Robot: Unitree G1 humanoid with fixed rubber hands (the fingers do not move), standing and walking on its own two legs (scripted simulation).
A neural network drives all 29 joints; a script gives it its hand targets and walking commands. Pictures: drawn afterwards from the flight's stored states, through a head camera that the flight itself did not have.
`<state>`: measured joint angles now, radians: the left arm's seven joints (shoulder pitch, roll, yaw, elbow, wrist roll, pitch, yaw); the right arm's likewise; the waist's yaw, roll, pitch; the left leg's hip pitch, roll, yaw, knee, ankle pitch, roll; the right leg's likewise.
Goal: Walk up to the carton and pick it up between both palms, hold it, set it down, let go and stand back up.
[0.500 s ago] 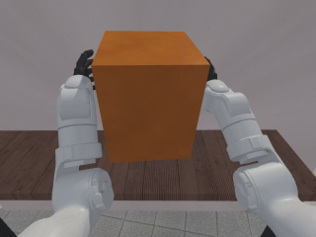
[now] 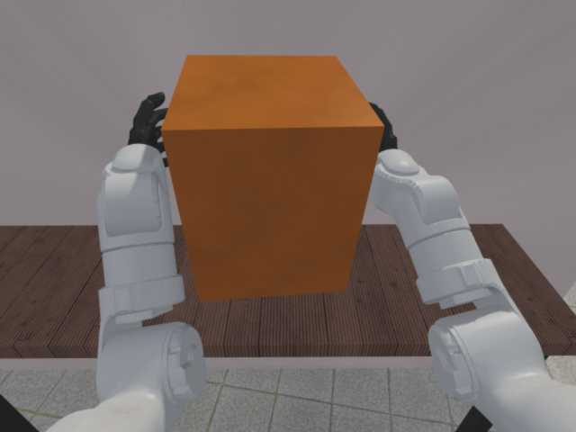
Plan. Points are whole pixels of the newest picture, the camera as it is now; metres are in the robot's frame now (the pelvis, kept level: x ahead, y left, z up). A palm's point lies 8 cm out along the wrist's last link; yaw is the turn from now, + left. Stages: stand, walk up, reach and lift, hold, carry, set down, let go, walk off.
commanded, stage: hold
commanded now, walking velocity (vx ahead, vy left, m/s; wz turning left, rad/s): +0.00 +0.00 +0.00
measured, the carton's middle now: (268, 176) +0.38 +0.01 +0.23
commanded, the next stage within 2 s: none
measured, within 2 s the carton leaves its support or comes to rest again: neither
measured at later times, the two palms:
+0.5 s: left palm (147, 151) +0.36 +0.15 +0.29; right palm (383, 156) +0.35 -0.14 +0.26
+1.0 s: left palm (146, 150) +0.37 +0.15 +0.29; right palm (382, 155) +0.36 -0.14 +0.27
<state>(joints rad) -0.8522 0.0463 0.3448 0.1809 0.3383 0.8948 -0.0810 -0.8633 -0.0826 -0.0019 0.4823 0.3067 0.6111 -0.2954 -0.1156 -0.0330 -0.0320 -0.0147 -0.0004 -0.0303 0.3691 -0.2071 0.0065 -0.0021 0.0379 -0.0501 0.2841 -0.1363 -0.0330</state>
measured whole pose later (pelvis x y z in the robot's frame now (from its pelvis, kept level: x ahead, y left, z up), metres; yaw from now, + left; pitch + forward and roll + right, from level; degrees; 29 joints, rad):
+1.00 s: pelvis +0.00 +0.00 +0.00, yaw +0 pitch -8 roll -1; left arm -0.88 0.05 0.35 0.24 0.35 0.89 -0.08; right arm -0.89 -0.08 -0.01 0.54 0.29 0.61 -0.28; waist -0.11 -0.03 -0.05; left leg -0.02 0.00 -0.03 0.36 -0.20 0.01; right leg -0.01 0.04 -0.04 0.28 -0.13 -0.03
